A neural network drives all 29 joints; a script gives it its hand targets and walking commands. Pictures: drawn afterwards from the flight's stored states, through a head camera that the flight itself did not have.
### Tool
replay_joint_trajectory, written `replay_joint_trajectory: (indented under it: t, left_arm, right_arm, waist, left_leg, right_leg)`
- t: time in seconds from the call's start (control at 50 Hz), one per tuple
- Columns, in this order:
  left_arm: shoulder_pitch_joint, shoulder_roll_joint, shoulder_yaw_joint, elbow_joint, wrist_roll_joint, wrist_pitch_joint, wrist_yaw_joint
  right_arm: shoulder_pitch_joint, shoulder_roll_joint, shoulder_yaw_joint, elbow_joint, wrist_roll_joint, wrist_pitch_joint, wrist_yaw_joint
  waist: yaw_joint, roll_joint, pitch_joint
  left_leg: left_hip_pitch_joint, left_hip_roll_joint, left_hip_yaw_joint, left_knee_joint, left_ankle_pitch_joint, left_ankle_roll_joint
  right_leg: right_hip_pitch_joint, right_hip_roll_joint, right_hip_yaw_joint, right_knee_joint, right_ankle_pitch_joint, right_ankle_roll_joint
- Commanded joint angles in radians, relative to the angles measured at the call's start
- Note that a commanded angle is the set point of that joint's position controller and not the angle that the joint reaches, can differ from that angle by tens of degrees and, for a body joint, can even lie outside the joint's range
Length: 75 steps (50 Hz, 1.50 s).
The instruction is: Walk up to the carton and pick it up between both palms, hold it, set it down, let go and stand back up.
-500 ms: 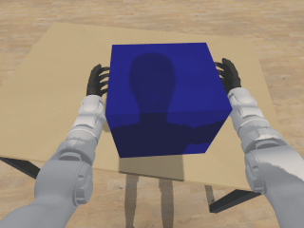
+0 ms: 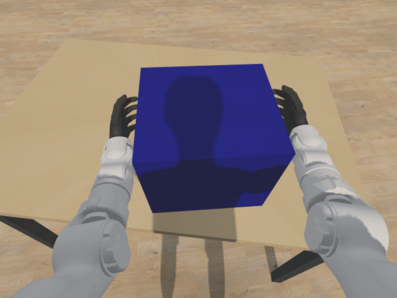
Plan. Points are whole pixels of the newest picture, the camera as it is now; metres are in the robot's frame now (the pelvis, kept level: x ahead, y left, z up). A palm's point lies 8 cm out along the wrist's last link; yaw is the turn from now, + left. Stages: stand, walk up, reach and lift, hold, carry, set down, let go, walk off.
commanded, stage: reach and lift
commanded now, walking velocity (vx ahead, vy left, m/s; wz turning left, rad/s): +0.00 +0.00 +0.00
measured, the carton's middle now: (205, 141) +0.45 +0.03 +0.03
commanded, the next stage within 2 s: none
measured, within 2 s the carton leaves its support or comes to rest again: leaves its support in 1.20 s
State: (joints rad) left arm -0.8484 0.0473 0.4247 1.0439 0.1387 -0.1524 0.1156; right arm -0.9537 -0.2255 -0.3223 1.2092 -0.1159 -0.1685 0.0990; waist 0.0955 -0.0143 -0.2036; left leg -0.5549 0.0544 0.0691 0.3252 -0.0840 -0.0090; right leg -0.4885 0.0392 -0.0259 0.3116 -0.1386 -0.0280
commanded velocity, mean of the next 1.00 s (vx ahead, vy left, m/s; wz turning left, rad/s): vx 0.00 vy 0.00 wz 0.00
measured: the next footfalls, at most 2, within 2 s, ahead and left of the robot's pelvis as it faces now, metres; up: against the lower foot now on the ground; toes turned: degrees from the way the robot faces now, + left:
none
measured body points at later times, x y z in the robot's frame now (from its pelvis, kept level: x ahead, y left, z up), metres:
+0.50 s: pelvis +0.02 +0.00 +0.00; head +0.07 +0.01 +0.45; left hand +0.43 +0.21 +0.08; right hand +0.48 -0.15 +0.10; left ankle +0.02 +0.13 -0.74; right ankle -0.02 -0.10 -0.74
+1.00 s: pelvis +0.00 +0.00 +0.00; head +0.04 +0.02 +0.45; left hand +0.42 +0.21 +0.08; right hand +0.45 -0.15 +0.10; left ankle +0.02 +0.13 -0.74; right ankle -0.02 -0.10 -0.74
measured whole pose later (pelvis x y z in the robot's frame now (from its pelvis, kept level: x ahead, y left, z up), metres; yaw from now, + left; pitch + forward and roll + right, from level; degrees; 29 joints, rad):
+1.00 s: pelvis +0.00 +0.00 +0.00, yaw +0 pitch +15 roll -1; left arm -0.77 0.05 0.35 0.96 0.12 -0.14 0.11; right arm -0.84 -0.19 -0.29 1.17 -0.06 -0.28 0.06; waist 0.08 -0.05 -0.18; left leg -0.49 0.05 0.08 0.32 -0.09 -0.01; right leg -0.42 0.04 -0.02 0.29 -0.13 -0.02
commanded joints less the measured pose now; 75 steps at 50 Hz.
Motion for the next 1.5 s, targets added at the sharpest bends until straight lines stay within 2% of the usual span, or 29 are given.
replay_joint_trajectory:
  t: [0.0, 0.12, 0.3, 0.46, 0.54, 0.74, 0.86, 1.04, 1.22, 1.3, 1.36, 1.44, 1.48]
  left_arm:
    - [-0.432, -0.419, -0.193, -0.066, 0.067, 0.009, -0.157]
    - [-0.405, -0.427, -0.21, -0.114, 0.056, 0.046, -0.151]
    - [-0.367, -0.492, -0.272, -0.2, 0.042, 0.07, -0.135]
    - [-0.343, -0.521, -0.304, -0.211, 0.036, 0.058, -0.141]
    - [-0.36, -0.519, -0.31, -0.198, 0.034, 0.039, -0.148]
    - [-0.418, -0.523, -0.323, -0.157, 0.032, -0.015, -0.145]
    - [-0.441, -0.508, -0.329, -0.152, 0.024, -0.006, -0.144]
    - [-0.547, -0.547, -0.44, -0.278, -0.049, 0.035, -0.116]
    - [-0.62, -0.611, -0.567, -0.395, -0.126, 0.114, -0.115]
    - [-0.583, -0.599, -0.545, -0.369, -0.116, 0.177, -0.139]
    - [-0.543, -0.566, -0.486, -0.34, -0.088, 0.235, -0.164]
    - [-0.557, -0.537, -0.43, -0.38, -0.063, 0.299, -0.183]
    - [-0.575, -0.529, -0.417, -0.404, -0.055, 0.324, -0.187]
  right_arm:
    - [-0.442, 0.514, 0.129, -0.08, -0.086, -0.06, 0.125]
    - [-0.414, 0.524, 0.159, -0.074, -0.058, -0.045, 0.127]
    - [-0.408, 0.547, 0.212, -0.12, -0.015, -0.068, 0.123]
    - [-0.402, 0.57, 0.26, -0.141, -0.004, -0.113, 0.103]
    - [-0.408, 0.578, 0.267, -0.136, -0.01, -0.131, 0.094]
    - [-0.454, 0.574, 0.258, -0.138, -0.025, -0.172, 0.084]
    - [-0.478, 0.551, 0.258, -0.159, -0.012, -0.164, 0.087]
    - [-0.562, 0.547, 0.302, -0.285, 0.06, -0.138, 0.088]
    - [-0.619, 0.584, 0.372, -0.403, 0.132, -0.081, 0.065]
    - [-0.616, 0.591, 0.379, -0.422, 0.154, -0.022, 0.047]
    - [-0.611, 0.594, 0.362, -0.429, 0.161, 0.031, 0.037]
    - [-0.62, 0.61, 0.331, -0.44, 0.161, 0.086, 0.041]
    - [-0.623, 0.616, 0.313, -0.438, 0.157, 0.104, 0.045]
  waist:
    - [0.016, -0.07, -0.434]
    - [0.026, -0.063, -0.396]
    - [0.032, -0.018, -0.456]
    - [0.016, -0.041, -0.431]
    - [0.007, -0.052, -0.422]
    - [0.002, -0.048, -0.494]
    - [0.007, -0.044, -0.501]
    - [-0.003, 0.0, -0.639]
    - [-0.055, 0.023, -0.651]
    - [-0.062, 0.001, -0.535]
    - [-0.05, -0.018, -0.42]
    - [-0.03, -0.016, -0.333]
    - [-0.031, -0.004, -0.301]
  left_leg:
    - [0.309, -0.024, 0.035, 0.009, 0.224, 0.031]
    - [0.334, -0.027, 0.042, 0.007, 0.244, 0.034]
    - [0.398, -0.017, 0.03, 0.057, 0.387, 0.013]
    - [0.367, -0.015, 0.013, 0.065, 0.418, 0.011]
    - [0.356, -0.014, 0.01, 0.057, 0.399, 0.016]
    - [0.371, -0.015, 0.018, 0.047, 0.342, 0.017]
    - [0.38, -0.017, 0.025, 0.03, 0.275, 0.022]
    - [0.491, -0.018, 0.014, 0.063, 0.311, -0.001]
    - [0.536, -0.029, -0.021, 0.091, 0.324, -0.015]
    - [0.49, -0.04, -0.02, 0.06, 0.234, 0.0]
    - [0.442, -0.047, -0.013, 0.02, 0.148, 0.017]
    - [0.461, -0.05, -0.005, -0.007, 0.105, 0.023]
    - [0.49, -0.05, -0.003, -0.012, 0.102, 0.02]
  right_leg:
    - [0.344, -0.052, -0.024, 0.041, 0.483, 0.079]
    - [0.362, -0.052, -0.016, 0.04, 0.487, 0.078]
    - [0.34, -0.046, -0.02, 0.049, 0.589, 0.072]
    - [0.371, -0.046, -0.024, 0.066, 0.701, 0.082]
    - [0.376, -0.044, -0.026, 0.066, 0.7, 0.085]
    - [0.353, -0.037, -0.032, 0.052, 0.631, 0.079]
    - [0.329, -0.034, -0.035, 0.032, 0.522, 0.077]
    - [0.26, -0.013, -0.049, 0.016, 0.404, 0.059]
    - [0.258, -0.001, -0.047, 0.02, 0.387, 0.056]
    - [0.32, -0.01, -0.028, 0.004, 0.343, 0.062]
    - [0.386, -0.021, -0.014, -0.01, 0.296, 0.069]
    - [0.409, -0.023, -0.014, -0.026, 0.215, 0.063]
    - [0.395, -0.022, -0.019, -0.037, 0.171, 0.056]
